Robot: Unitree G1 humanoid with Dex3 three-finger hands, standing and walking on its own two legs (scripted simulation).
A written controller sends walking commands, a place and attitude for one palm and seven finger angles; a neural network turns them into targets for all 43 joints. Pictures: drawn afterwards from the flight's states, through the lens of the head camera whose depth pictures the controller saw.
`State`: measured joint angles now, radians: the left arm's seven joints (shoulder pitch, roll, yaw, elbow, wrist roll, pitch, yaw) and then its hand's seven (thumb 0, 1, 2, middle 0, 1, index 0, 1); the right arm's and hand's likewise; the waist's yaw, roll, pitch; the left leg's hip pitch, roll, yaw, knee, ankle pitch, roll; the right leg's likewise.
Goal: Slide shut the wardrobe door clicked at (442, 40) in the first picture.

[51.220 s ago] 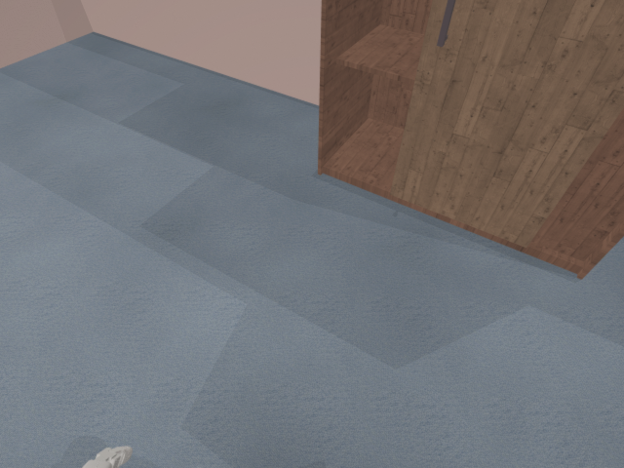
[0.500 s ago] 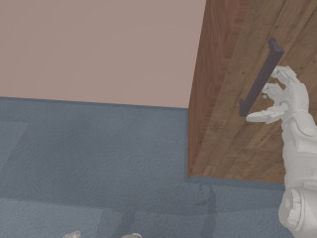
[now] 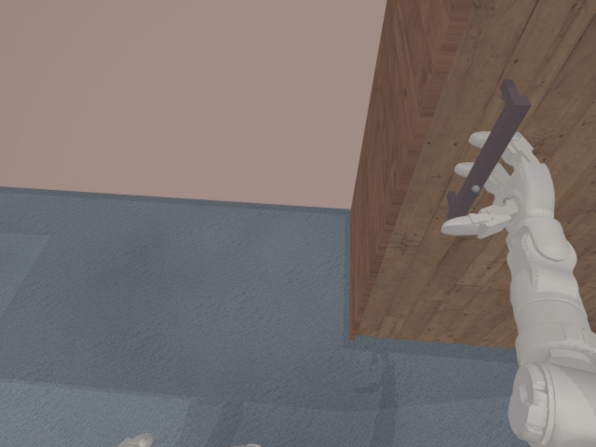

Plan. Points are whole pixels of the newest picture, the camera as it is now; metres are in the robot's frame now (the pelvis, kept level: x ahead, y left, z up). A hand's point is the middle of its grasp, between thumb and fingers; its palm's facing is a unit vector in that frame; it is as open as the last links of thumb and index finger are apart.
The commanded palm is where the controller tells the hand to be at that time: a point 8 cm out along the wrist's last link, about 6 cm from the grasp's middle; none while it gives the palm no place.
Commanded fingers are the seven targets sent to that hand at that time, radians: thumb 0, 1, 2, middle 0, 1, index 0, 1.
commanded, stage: slide the fingers in behind the handle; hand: right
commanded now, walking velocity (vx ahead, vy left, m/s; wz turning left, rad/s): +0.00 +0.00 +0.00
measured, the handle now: (478, 161) +0.50 -0.17 +0.11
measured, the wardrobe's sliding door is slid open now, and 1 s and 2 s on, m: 0.00 0.00 0.00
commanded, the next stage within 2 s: grip the handle and tug to test in 0.60 s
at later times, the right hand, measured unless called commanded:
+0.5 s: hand (471, 187) +0.45 -0.16 +0.12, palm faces -0.04 +1.00 +0.01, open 14.0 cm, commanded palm +0.42 -0.21 +0.12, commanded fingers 0.00 0.50 -0.30 0.30 1.20 0.30 1.20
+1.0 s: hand (467, 186) +0.45 -0.15 +0.12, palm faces -0.04 +1.00 +0.02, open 11.8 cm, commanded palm +0.42 -0.21 +0.12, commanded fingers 0.00 -0.25 -0.62 0.38 1.31 0.38 1.31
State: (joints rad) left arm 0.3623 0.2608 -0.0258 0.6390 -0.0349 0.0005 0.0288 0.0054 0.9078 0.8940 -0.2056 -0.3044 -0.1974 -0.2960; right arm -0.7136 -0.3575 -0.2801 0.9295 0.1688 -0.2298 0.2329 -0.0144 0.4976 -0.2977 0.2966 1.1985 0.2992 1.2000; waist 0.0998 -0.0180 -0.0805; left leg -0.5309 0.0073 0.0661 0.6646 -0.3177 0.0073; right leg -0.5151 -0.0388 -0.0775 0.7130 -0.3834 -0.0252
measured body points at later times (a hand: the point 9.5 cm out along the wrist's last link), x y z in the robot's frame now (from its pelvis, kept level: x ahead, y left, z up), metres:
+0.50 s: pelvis -0.01 +0.01 +0.00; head +0.05 +0.00 +0.45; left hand +0.04 +0.27 -0.12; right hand +0.44 -0.21 +0.12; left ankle +0.00 +0.12 -0.72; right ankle -0.02 -0.10 -0.72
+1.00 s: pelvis -0.01 +0.00 +0.00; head +0.05 +0.00 +0.45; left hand +0.05 +0.26 -0.12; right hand +0.44 -0.21 +0.12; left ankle +0.00 +0.12 -0.72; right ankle -0.02 -0.10 -0.72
